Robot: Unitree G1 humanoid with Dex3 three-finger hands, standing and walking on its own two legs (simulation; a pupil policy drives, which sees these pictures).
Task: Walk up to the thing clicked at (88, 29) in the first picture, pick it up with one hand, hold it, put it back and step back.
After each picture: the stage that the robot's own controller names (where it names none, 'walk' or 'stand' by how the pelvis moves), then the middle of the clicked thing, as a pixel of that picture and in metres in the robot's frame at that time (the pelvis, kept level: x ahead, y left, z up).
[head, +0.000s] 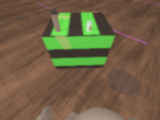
stand; (89, 26) +1.05 +0.04 +0.02
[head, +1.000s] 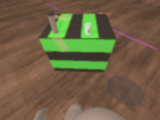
walk; (87, 28) +0.96 +0.08 +0.03
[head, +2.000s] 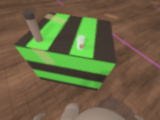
walk; (80, 42) +0.62 +0.13 +0.05
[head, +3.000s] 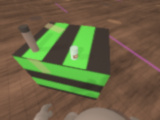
stand; (74, 53) +0.54 +0.17 +0.02
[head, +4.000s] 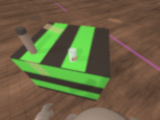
stand; (72, 55) +0.52 +0.17 +0.02
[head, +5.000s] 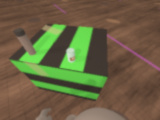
stand; (71, 55) +0.52 +0.19 +0.01
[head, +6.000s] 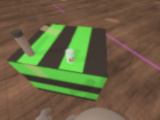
stand; (70, 56) +0.51 +0.19 +0.01
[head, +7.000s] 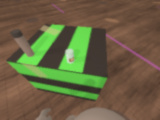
rise first; (70, 56) +0.51 +0.19 +0.01
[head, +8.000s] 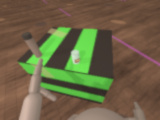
rise first; (75, 57) +0.51 +0.18 +0.02
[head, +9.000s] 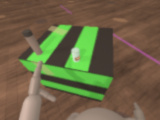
go down; (76, 55) +0.52 +0.18 +0.02
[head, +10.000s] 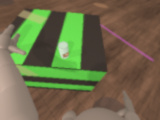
go down; (63, 50) +0.50 +0.17 +0.04
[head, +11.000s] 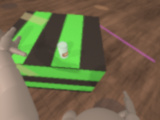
approach; (63, 50) +0.51 +0.18 +0.04
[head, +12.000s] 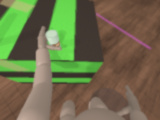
close; (53, 40) +0.52 +0.19 +0.08
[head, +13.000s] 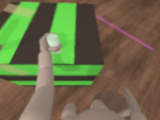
lift; (54, 44) +0.51 +0.20 +0.09
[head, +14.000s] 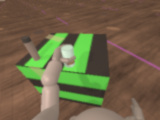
lift; (68, 56) +0.34 +0.15 +0.22
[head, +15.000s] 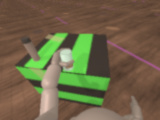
hold; (67, 60) +0.33 +0.16 +0.19
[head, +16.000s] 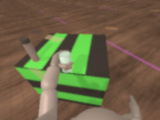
hold; (66, 62) +0.33 +0.17 +0.18
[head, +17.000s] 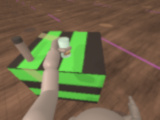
crouch; (64, 47) +0.43 +0.17 +0.21
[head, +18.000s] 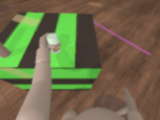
lower; (54, 44) +0.51 +0.20 +0.11
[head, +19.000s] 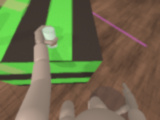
lower; (50, 37) +0.54 +0.20 +0.09
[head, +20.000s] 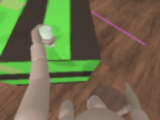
lower; (47, 37) +0.54 +0.20 +0.10
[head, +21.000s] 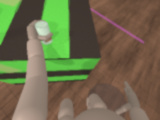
lower; (44, 33) +0.56 +0.21 +0.10
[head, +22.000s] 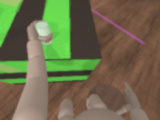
rest; (44, 33) +0.55 +0.21 +0.10
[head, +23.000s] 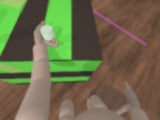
withdraw; (49, 36) +0.54 +0.20 +0.09
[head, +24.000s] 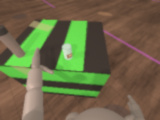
sink last; (67, 52) +0.51 +0.18 +0.06
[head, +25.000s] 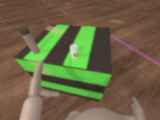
stand; (74, 51) +0.55 +0.19 +0.05
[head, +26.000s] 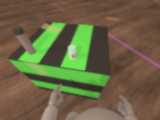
stand; (72, 52) +0.54 +0.18 +0.03
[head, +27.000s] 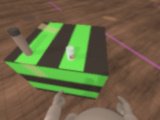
stand; (70, 53) +0.53 +0.19 +0.02
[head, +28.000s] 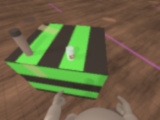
stand; (70, 53) +0.53 +0.19 +0.02
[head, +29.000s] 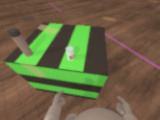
stand; (70, 53) +0.53 +0.19 +0.02
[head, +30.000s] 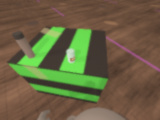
walk; (71, 55) +0.52 +0.19 +0.02
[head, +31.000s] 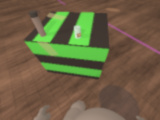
walk; (77, 32) +0.79 +0.19 +0.03
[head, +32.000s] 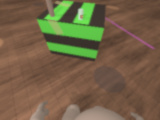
stand; (80, 14) +1.18 +0.18 +0.04
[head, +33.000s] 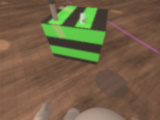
stand; (82, 18) +1.17 +0.16 +0.03
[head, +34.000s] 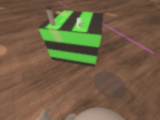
stand; (79, 23) +1.17 +0.18 +0.01
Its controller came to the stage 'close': yes
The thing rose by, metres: 0.21
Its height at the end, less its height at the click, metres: +0.00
